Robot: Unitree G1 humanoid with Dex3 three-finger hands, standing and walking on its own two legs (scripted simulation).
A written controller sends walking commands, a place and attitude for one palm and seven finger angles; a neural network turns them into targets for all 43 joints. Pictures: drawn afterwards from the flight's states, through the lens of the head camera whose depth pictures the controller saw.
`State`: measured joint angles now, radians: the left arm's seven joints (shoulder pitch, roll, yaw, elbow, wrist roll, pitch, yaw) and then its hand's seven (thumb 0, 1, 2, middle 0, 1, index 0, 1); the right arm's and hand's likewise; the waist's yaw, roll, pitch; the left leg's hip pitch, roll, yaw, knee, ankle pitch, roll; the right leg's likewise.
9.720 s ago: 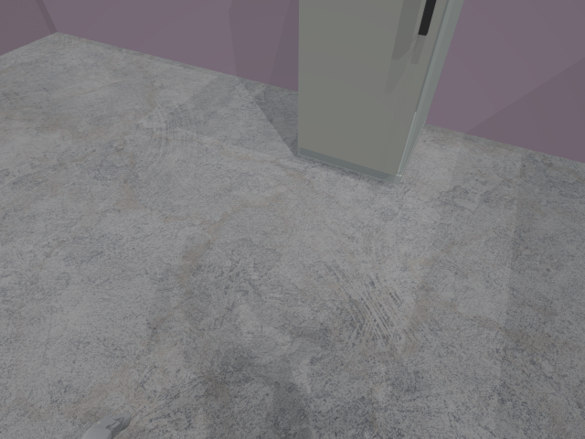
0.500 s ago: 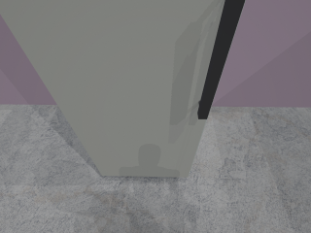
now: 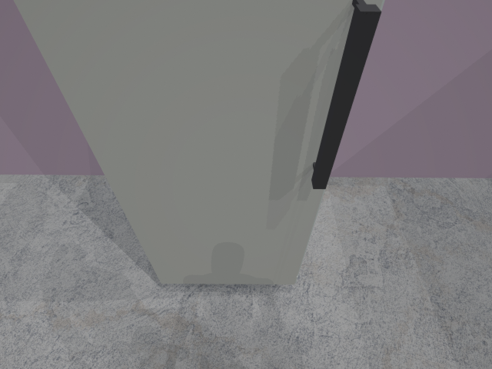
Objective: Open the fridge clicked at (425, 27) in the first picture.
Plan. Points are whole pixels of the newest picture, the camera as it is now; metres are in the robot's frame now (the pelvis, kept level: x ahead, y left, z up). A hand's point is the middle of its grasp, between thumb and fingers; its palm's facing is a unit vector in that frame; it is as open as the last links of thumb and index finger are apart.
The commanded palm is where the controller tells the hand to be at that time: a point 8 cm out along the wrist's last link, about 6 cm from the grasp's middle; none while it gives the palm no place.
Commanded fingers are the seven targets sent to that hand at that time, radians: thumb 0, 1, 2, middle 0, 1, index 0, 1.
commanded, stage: come to a stop and stand still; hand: right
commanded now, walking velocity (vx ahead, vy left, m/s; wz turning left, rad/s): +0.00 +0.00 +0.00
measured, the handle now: (334, 110) +0.51 -0.12 +0.16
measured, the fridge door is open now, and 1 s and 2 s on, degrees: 0 0 0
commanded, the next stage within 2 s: look again from close up in 0.96 s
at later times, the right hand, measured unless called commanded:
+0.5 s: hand out of the picture +0.02 -0.21 -0.18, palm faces +0.01 +0.98 -0.19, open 7.3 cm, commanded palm none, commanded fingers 0.00 -0.90 -0.90 0.20 0.30 0.20 0.30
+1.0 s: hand out of the picture -0.03 -0.22 -0.18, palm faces +0.01 +0.99 -0.16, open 7.4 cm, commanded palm none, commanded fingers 0.00 -0.90 -0.90 0.20 0.30 0.20 0.30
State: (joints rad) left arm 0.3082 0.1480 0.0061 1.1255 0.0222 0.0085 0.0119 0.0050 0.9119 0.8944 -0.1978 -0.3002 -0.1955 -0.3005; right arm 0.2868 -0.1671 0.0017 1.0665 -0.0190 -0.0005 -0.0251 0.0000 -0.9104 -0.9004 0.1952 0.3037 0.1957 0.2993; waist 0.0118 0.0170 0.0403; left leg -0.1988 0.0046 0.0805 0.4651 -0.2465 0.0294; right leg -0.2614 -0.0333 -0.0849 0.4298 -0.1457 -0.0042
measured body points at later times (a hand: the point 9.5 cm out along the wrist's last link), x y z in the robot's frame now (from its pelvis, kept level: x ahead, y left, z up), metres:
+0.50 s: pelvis +0.00 -0.04 -0.01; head -0.01 -0.04 +0.44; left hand +0.03 +0.19 -0.16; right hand +0.02 -0.26 -0.16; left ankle +0.01 +0.10 -0.74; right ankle +0.05 -0.12 -0.74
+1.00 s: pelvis +0.00 -0.05 +0.00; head +0.00 -0.07 +0.45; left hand +0.02 +0.18 -0.15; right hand -0.03 -0.27 -0.17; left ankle +0.01 +0.10 -0.74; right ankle +0.05 -0.12 -0.74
